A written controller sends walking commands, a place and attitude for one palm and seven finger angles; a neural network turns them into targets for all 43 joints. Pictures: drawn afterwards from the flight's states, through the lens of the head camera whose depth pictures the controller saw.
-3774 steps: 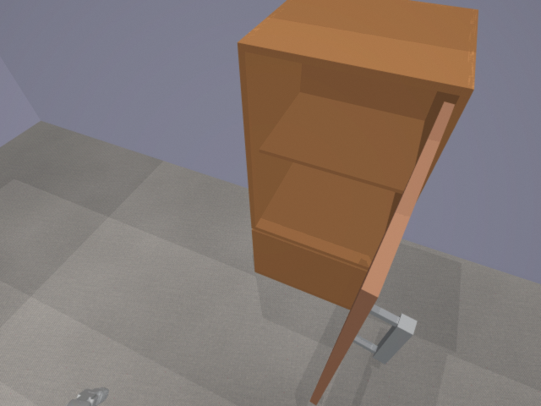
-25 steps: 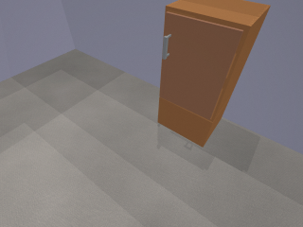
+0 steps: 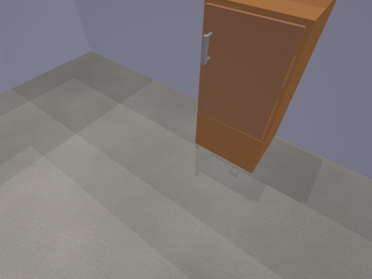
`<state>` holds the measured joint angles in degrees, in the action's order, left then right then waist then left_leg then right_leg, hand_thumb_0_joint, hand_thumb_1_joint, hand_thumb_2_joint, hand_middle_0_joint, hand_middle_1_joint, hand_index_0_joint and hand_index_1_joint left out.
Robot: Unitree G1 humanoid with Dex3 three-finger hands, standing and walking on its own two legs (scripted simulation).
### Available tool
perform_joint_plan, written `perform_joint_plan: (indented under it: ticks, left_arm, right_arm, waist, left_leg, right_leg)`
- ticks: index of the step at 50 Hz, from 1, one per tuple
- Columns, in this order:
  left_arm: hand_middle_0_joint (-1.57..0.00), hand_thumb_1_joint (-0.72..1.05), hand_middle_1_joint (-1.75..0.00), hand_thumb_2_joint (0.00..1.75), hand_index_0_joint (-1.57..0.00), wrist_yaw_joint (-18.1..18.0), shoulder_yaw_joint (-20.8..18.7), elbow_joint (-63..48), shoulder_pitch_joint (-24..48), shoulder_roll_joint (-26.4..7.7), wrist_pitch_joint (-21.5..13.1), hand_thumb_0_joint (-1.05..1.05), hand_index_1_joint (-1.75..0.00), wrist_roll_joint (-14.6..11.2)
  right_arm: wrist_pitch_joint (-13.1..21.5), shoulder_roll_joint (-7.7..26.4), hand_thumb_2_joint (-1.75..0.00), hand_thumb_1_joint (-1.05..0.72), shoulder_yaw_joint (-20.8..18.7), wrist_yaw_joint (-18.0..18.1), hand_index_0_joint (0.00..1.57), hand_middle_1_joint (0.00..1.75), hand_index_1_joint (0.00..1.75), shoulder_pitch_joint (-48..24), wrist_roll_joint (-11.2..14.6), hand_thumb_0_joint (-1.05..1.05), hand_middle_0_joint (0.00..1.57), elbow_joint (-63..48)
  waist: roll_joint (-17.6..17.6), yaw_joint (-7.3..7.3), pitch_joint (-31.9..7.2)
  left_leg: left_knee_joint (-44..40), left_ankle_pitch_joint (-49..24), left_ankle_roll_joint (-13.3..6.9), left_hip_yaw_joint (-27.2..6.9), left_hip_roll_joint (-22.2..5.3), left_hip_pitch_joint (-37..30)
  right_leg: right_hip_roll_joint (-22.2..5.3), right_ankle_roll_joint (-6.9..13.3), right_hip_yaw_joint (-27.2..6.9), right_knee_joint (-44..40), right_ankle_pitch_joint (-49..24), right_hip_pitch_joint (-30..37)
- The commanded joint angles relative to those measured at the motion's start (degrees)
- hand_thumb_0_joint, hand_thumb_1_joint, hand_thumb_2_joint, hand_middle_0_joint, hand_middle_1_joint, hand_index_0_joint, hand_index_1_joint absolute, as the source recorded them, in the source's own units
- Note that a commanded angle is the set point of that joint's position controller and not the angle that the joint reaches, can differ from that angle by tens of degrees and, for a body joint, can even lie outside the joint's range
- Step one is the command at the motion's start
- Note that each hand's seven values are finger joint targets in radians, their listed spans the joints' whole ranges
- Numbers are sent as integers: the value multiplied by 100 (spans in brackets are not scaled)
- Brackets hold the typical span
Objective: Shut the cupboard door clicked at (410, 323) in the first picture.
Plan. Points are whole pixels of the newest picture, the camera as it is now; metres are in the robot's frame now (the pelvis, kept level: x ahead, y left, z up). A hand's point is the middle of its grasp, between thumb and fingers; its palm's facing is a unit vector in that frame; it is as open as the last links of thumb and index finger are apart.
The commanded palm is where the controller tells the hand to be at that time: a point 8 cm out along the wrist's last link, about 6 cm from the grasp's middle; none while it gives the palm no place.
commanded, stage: look to check the result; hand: left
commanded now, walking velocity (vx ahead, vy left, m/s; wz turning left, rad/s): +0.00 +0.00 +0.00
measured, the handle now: (207, 48) +1.05 -0.04 -0.01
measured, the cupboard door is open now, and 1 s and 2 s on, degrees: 1 1 1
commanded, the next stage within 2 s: walk to a spot facing it in 0.14 s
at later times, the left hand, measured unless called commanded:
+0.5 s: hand out of the picture +0.01 +0.20 -0.18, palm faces +0.11 -0.96 -0.25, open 7.4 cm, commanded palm none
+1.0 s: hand out of the picture +0.15 +0.26 -0.15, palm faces +0.35 -0.90 -0.26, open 7.4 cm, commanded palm none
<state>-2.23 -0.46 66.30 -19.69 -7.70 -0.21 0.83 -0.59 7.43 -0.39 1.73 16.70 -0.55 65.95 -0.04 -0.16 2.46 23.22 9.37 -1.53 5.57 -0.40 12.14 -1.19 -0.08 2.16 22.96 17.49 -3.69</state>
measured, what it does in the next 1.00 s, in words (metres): walks ahead, turning left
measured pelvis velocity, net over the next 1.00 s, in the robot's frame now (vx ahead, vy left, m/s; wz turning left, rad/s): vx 0.10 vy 0.02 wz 0.40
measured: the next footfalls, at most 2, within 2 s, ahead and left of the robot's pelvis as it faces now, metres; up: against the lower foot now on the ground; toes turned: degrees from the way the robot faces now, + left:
right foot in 1.04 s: +0.26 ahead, -0.06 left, +0.00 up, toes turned +22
left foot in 1.46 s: +0.28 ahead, +0.25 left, +0.00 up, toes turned +49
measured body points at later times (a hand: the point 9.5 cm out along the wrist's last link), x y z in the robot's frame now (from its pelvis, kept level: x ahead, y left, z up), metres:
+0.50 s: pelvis +0.00 +0.00 -0.01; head +0.03 +0.00 +0.44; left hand +0.01 +0.25 -0.16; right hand +0.03 -0.23 -0.17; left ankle +0.04 +0.10 -0.74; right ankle -0.05 -0.12 -0.74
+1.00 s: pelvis +0.10 +0.02 +0.00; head +0.15 +0.02 +0.44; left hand +0.13 +0.31 -0.13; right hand +0.19 -0.20 -0.16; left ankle +0.04 +0.13 -0.74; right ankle +0.20 -0.08 -0.72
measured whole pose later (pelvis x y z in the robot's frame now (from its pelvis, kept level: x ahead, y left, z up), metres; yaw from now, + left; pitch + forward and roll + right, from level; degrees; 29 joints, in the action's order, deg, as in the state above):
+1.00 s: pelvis +0.10 +0.02 +0.00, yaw +23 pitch +1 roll +1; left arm 1.6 -3.8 49.3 -7.7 -12.3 -0.1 1.9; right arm 0.0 12.2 -2.8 -0.4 18.7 -1.8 56.6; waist -1.7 -2.4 3.4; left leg 27.4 15.7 -1.0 -4.0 2.2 13.2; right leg -3.6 -3.1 1.4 39.9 16.8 -25.3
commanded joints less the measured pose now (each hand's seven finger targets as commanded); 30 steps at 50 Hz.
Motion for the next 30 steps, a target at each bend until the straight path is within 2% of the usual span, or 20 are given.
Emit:
perform_joint_plan:
  ticks: [1, 5, 13, 15, 20, 21, 22, 23, 24, 25, 26, 27, 28, 29, 30]
  left_arm:
    - [-20, 90, -30, 90, -20, -9, -93, -95, -398, -623, -61, 0, -30, -6]
    - [-20, 90, -30, 90, -20, 5, -100, -118, -253, -691, -46, 0, -30, -6]
    - [-20, 90, -30, 90, -20, 29, -122, -190, 29, -913, -66, 0, -30, 2]
    - [-20, 90, -30, 90, -20, 9, -121, -213, -27, -754, -7, 0, -30, -10]
    - [-20, 90, -30, 90, -20, -10, -322, -517, 9, -998, 102, 0, -30, 9]
    - [-20, 90, -30, 90, -20, -12, -358, -583, -3, -1032, 110, 0, -30, 19]
    - [-20, 90, -30, 90, -20, -12, -391, -649, 3, -1085, 114, 0, -30, 27]
    - [-20, 90, -30, 90, -20, -11, -435, -724, 2, -1126, 111, 0, -30, 33]
    - [-20, 90, -30, 90, -20, -5, -476, -783, 19, -1210, 104, 0, -30, 46]
    - [-20, 90, -30, 90, -20, 3, -510, -878, 67, -1288, 93, 0, -30, 58]
    - [-20, 90, -30, 90, -20, 5, -516, -945, 95, -1301, 77, 0, -30, 91]
    - [-20, 90, -30, 90, -20, 8, -542, -1026, 235, -1332, 36, 0, -30, 123]
    - [-20, 90, -30, 90, -20, 27, -563, -1093, 385, -1371, 2, 0, -30, 144]
    - [-20, 90, -30, 90, -20, 51, -601, -1137, 514, -1472, -33, 0, -30, 154]
    - [-20, 90, -30, 90, -20, 85, -620, -1163, 524, -1545, -48, 0, -30, 139]
  right_arm:
    - [97, 706, -90, -90, -110, 57, 20, 30, 30, 269, -3, 0, 20, -172]
    - [97, 787, -90, -90, -113, 48, 20, 30, 30, 169, -19, 0, 20, -192]
    - [120, 1009, -90, -90, -124, 32, 20, 30, 30, -71, -20, 0, 20, -245]
    - [81, 792, -90, -90, -81, 9, 20, 30, 30, -10, -27, 0, 20, -274]
    - [-41, 976, -90, -90, -195, -23, 20, 30, 30, -156, -49, 0, 20, -571]
    - [-63, 1014, -90, -90, -221, -32, 20, 30, 30, -197, -44, 0, 20, -655]
    - [-79, 999, -90, -90, -245, -44, 20, 30, 30, -256, -52, 0, 20, -733]
    - [-92, 942, -90, -90, -246, -58, 20, 30, 30, -243, -64, 0, 20, -806]
    - [-112, 861, -90, -90, -258, -82, 20, 30, 30, -293, -76, 0, 20, -894]
    - [-144, 794, -90, -90, -277, -108, 20, 30, 30, -412, -94, 0, 20, -1018]
    - [-167, 847, -90, -90, -326, -134, 20, 30, 30, -602, -110, 0, 20, -1165]
    - [-149, 852, -90, -90, -353, -166, 20, 30, 30, -809, -83, 0, 20, -1301]
    - [-127, 814, -90, -90, -346, -205, 20, 30, 30, -915, -61, 0, 20, -1407]
    - [-103, 780, -90, -90, -329, -239, 20, 30, 30, -851, -44, 0, 20, -1462]
    - [-78, 758, -90, -90, -305, -270, 20, 30, 30, -712, -46, 0, 20, -1465]
  waist:
    - [55, -21, 299]
    - [-14, -38, 322]
    - [-4, -40, 248]
    - [-39, -34, 208]
    - [-86, 27, 101]
    - [-7, 57, 68]
    - [122, 67, 23]
    - [329, 63, -44]
    - [696, 88, -19]
    - [1143, 139, 145]
    - [1343, 200, 284]
    - [1166, 165, 610]
    - [920, 102, 784]
    - [842, 8, 744]
    - [760, -33, 637]
  left_leg:
    - [-411, -507, -50, -683, -604, -434]
    - [-499, -332, -30, -704, -600, -430]
    - [-520, -542, -32, -738, -620, -504]
    - [-397, -722, 0, -779, -578, -335]
    - [41, -895, -82, -1067, -570, 285]
    - [170, -846, -92, -1111, -535, 456]
    - [379, -833, -71, -1068, -447, 593]
    - [659, -512, -22, -944, -298, 794]
    - [1180, -89, 64, -662, -104, 1056]
    - [1948, 985, 161, -367, 43, 1405]
    - [2811, 1835, 191, -288, -43, 1772]
    - [3204, 2056, 215, -374, -279, 2104]
    - [3076, 2089, 228, -458, -430, 2148]
    - [2625, 2070, 217, -424, -524, 1995]
    - [2100, 1860, 195, -161, -435, 1630]
  right_leg:
    - [-451, 193, -397, -574, -708, -786]
    - [-462, 182, -398, -575, -604, -787]
    - [-498, 182, -421, -632, -779, -673]
    - [-548, 122, -278, -425, -789, -586]
    - [-676, 152, 15, 180, -698, -521]
    - [-740, 198, 6, 199, -698, -466]
    - [-888, 271, -52, 204, -827, -422]
    - [-1100, 383, -174, 78, -597, -299]
    - [-1436, 565, -417, -177, -325, -224]
    - [-1888, 842, -703, -529, -108, -260]
    - [-2234, 1077, -916, -775, -44, -311]
    - [-2443, 1167, -954, -854, -189, -368]
    - [-2413, 1090, -650, -721, -485, -377]
    - [-2360, 950, -337, -486, -685, -301]
    - [-2200, 773, -17, -252, -756, -302]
